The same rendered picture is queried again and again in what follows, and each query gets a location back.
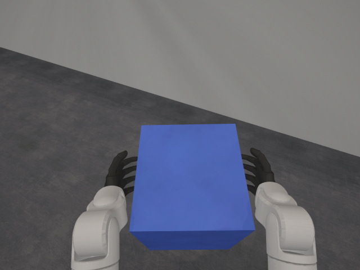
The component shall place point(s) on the carton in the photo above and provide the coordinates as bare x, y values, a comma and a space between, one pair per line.
190, 190

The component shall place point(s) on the robot left forearm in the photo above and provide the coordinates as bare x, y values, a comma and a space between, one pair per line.
95, 242

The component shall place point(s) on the left robot hand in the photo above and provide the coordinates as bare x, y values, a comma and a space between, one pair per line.
117, 173

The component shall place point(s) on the right robot hand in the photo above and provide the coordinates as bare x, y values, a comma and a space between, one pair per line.
262, 171

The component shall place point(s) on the robot right forearm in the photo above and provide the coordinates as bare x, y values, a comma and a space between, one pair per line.
290, 235

